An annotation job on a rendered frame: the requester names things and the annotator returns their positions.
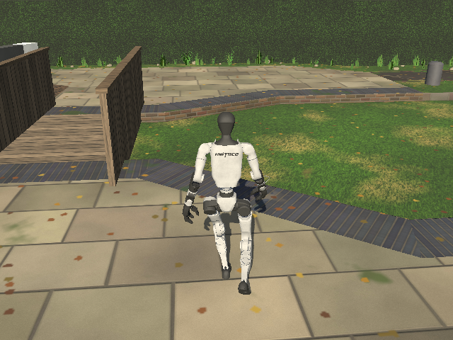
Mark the robot left forearm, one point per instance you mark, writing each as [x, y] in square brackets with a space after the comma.
[192, 191]

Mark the left robot thigh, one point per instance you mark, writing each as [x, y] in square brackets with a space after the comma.
[210, 208]

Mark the robot left foot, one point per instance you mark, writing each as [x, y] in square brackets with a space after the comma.
[226, 273]

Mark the right robot upper arm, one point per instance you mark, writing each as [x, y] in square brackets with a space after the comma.
[252, 160]

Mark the left robot upper arm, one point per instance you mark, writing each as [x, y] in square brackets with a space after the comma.
[201, 159]

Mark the robot right forearm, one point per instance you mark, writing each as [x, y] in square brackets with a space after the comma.
[260, 182]

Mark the right robot hand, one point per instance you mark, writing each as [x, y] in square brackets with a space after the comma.
[256, 190]

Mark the left robot hand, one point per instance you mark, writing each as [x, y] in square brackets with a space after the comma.
[186, 212]

